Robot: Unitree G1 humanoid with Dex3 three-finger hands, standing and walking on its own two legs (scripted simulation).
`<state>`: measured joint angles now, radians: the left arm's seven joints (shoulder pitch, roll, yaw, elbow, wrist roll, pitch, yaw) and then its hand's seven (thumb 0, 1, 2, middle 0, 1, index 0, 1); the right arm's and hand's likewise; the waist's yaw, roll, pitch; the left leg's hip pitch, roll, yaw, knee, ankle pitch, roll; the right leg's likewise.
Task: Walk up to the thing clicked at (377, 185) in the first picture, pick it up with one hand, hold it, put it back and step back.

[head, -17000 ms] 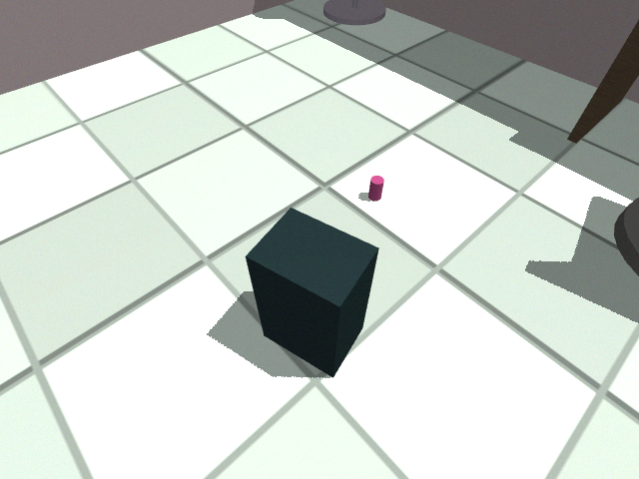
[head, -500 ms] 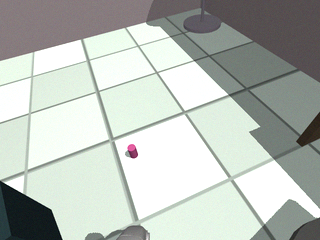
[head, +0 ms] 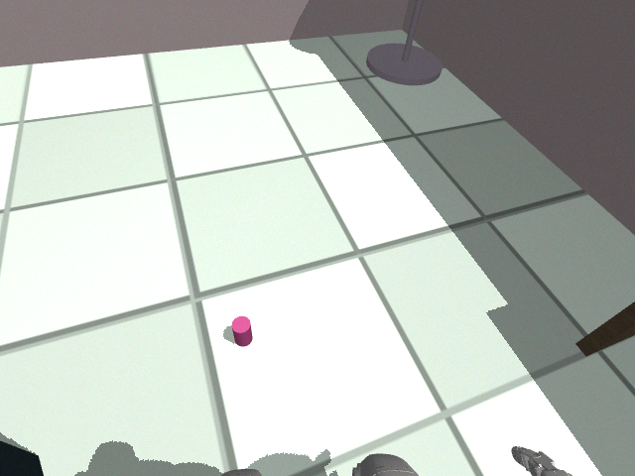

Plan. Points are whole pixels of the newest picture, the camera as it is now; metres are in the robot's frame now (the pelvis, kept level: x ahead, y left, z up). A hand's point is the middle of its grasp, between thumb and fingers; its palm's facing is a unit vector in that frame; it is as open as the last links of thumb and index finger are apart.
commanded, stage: walk up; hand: left
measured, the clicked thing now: (242, 331) +0.62 +0.21 -0.71
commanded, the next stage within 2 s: none
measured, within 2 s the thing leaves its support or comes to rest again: neither
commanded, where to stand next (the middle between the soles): +0.19 -0.01 m, yaw -3 degrees
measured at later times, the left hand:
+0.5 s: hand (142, 441) +0.17 +0.24 -0.12, palm faces -0.05 -0.90 -0.43, open 7.4 cm
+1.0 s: hand (139, 427) +0.20 +0.26 -0.16, palm faces -0.05 -0.95 -0.32, open 7.4 cm
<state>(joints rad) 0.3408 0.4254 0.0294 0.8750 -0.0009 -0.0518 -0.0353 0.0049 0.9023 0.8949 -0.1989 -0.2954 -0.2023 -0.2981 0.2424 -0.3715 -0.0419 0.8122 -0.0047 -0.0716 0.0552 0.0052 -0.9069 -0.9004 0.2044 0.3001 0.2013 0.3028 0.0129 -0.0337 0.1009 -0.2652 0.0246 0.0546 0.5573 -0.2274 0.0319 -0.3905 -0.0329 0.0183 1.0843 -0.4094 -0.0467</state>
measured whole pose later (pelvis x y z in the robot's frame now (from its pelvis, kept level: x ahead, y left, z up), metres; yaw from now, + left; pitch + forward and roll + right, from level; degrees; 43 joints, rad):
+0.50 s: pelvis +0.11 -0.03 +0.00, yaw -2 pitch -3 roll +1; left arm 0.28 0.36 0.01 0.85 0.02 -0.07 -0.02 0.00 0.90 0.89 -0.20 -0.30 -0.21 -0.30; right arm 0.28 -0.42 -0.04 0.90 -0.02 0.01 0.04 0.01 -0.91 -0.90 0.20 0.30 0.20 0.30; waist 0.03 0.07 0.10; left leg -0.41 0.03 -0.01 0.95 -0.44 0.02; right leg -0.31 -0.04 -0.05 0.54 -0.18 -0.03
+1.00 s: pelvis +0.15 +0.01 +0.00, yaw -2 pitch -3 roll -1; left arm 0.18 0.38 -0.01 1.08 0.00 -0.01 -0.02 0.00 0.90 0.89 -0.20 -0.30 -0.20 -0.30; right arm 0.12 -0.35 0.01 1.03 -0.01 -0.03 0.01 0.01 -0.91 -0.90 0.21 0.30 0.20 0.30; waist 0.02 -0.01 0.07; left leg -0.26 0.04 0.03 0.55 -0.24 0.00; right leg -0.20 -0.03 -0.01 0.51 -0.26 0.03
